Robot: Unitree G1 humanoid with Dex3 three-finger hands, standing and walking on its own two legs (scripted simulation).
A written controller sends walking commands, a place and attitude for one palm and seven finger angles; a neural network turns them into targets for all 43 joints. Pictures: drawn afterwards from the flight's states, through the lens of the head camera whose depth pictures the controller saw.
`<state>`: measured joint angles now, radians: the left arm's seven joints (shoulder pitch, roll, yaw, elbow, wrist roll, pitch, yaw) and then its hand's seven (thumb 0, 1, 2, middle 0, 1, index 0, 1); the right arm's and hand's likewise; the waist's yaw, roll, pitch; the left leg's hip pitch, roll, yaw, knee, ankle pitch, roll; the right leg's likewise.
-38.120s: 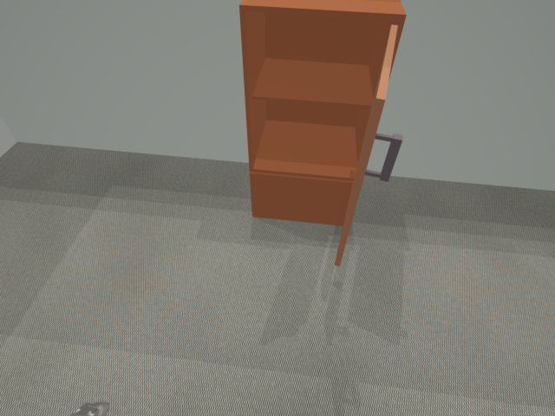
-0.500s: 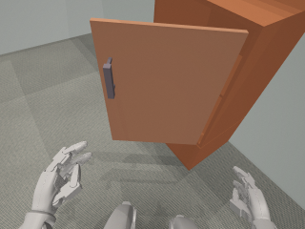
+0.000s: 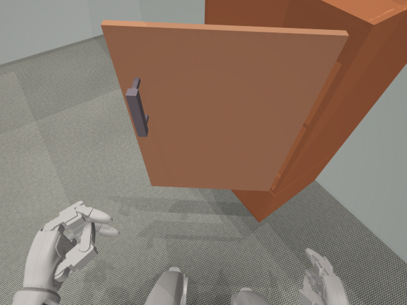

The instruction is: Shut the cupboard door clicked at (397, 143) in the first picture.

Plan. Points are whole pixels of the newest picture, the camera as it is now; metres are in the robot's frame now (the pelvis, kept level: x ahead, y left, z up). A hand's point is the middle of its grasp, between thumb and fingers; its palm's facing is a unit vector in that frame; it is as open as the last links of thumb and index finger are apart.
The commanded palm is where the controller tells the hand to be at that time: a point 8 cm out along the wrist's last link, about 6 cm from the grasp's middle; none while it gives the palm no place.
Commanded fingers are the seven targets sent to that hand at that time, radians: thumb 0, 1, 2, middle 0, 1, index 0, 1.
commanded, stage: raise the hand and make a fist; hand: left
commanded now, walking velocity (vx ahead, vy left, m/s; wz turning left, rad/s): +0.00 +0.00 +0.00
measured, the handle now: (139, 108) +0.50 +0.19 +0.08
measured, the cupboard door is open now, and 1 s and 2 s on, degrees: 52 52 52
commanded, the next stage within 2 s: bring the fist close to the handle in 1.04 s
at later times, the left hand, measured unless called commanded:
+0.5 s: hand (91, 240) +0.21 +0.20 +0.07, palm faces +0.02 -1.00 -0.02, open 3.1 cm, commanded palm +0.19 +0.25 +0.08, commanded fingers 0.00 0.90 0.90 -1.30 -1.50 -1.30 -1.50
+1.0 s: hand (95, 230) +0.23 +0.20 +0.08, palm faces +0.02 -1.00 -0.02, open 3.1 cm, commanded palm +0.20 +0.25 +0.08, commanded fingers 0.00 0.90 0.90 -1.30 -1.50 -1.30 -1.50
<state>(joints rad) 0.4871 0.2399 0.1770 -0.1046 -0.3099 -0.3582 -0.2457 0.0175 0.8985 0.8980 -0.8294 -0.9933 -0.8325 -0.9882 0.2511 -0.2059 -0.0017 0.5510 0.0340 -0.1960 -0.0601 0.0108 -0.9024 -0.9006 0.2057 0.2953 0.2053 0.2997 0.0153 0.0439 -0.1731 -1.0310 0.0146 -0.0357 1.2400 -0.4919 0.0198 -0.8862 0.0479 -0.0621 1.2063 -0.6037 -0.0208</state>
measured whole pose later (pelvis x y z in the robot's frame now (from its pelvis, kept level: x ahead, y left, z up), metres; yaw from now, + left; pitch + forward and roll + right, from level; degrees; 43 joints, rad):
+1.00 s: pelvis +0.00 +0.01 +0.02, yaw +0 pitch +14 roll -4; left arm 0.39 0.25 0.13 -0.04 -0.29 -0.37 -0.21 0.02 0.90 0.90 -1.30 -1.50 -1.30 -1.50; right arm 0.26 -0.24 0.02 0.50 0.04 -0.14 -0.05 0.01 -0.90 -0.90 0.20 0.29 0.20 0.30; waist 0.00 0.04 -0.16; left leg -0.94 0.01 -0.03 1.16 -0.47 0.03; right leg -0.79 0.04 -0.05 1.12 -0.57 -0.01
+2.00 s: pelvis +0.00 +0.00 +0.02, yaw -1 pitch +15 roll -2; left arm -0.27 0.23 0.14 0.53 -0.19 -0.37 -0.09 0.02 0.90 0.90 -1.30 -1.50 -1.30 -1.50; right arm 0.27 -0.25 0.02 0.60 0.03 -0.07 -0.02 0.01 -0.91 -0.90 0.20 0.29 0.20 0.30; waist -0.04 0.03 -0.15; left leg -0.94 0.01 -0.01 1.11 -0.44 0.02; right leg -0.81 0.05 -0.03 1.09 -0.54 -0.02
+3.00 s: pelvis -0.01 +0.00 +0.01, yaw -1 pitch +18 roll -3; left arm -0.68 0.33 0.22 1.00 -0.15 -0.45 -0.19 0.01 0.89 0.92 -1.30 -1.50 -1.30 -1.50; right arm 0.29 -0.26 0.01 0.65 0.03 -0.02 -0.01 0.00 -0.91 -0.90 0.20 0.29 0.20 0.30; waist -0.09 0.03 -0.14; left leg -1.04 0.02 -0.02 1.15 -0.44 0.02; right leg -0.91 0.05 -0.04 1.14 -0.55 -0.02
